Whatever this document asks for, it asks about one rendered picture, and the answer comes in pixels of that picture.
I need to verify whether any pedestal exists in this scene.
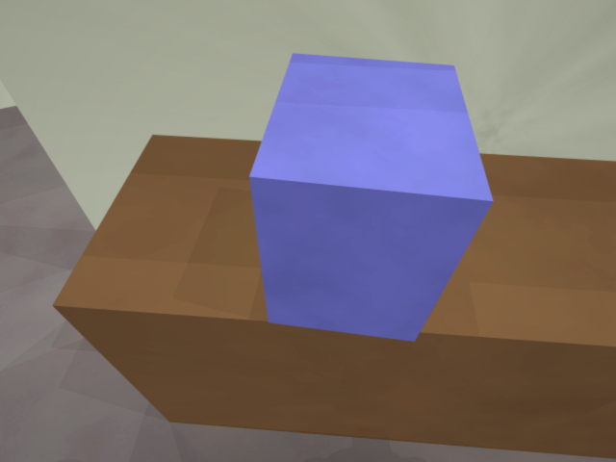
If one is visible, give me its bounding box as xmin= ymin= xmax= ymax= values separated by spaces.
xmin=52 ymin=135 xmax=616 ymax=459

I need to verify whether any carton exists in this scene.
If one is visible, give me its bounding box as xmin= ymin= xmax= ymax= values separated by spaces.
xmin=249 ymin=53 xmax=493 ymax=342

